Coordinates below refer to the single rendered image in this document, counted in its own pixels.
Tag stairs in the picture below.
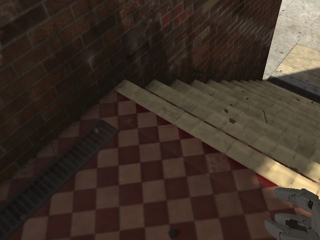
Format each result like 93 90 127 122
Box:
144 79 320 185

